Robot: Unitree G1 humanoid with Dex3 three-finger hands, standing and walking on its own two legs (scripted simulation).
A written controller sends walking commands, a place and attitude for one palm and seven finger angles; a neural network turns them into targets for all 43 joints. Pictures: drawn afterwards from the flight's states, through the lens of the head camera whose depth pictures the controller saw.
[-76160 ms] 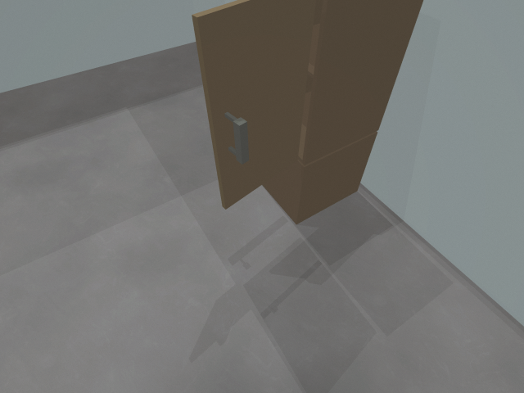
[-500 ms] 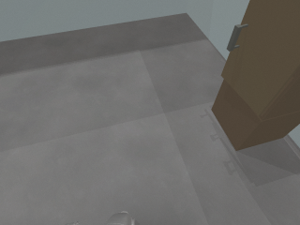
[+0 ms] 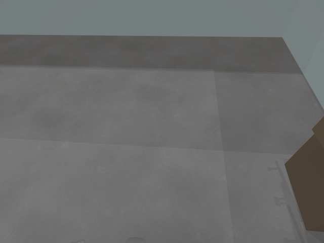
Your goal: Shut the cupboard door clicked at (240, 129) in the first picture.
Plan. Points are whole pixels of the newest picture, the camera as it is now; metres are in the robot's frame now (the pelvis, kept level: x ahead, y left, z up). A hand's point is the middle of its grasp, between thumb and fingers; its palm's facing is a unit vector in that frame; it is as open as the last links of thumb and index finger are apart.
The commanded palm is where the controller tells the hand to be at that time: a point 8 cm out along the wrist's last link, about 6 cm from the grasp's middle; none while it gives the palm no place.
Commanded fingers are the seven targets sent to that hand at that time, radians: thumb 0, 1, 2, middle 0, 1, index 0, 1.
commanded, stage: walk to a spot facing it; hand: left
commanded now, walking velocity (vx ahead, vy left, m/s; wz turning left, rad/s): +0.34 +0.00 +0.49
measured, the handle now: out of the picture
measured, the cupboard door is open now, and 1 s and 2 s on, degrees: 6 6 6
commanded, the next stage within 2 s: turn to face it in 0.68 s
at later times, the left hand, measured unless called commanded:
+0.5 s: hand (82, 239) +0.15 +0.26 -0.17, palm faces +0.28 -0.94 -0.19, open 7.4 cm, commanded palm none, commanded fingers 0.00 0.90 0.90 -0.20 -0.30 -0.20 -0.30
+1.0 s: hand (99, 156) +0.41 +0.27 -0.16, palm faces +0.29 -0.93 -0.21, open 7.1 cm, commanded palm none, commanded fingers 0.00 0.90 0.90 -0.20 -0.30 -0.20 -0.30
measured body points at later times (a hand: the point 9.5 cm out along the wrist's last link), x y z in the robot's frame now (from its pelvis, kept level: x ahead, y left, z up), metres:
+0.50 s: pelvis +0.19 +0.07 +0.01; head +0.23 +0.09 +0.45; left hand +0.14 +0.30 -0.15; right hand +0.35 -0.14 -0.13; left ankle +0.21 +0.15 -0.73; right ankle +0.20 -0.09 -0.65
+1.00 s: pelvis +0.40 +0.08 +0.01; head +0.44 +0.09 +0.46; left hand +0.39 +0.32 -0.14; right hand +0.48 -0.14 -0.14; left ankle +0.39 +0.20 -0.69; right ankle +0.43 -0.04 -0.73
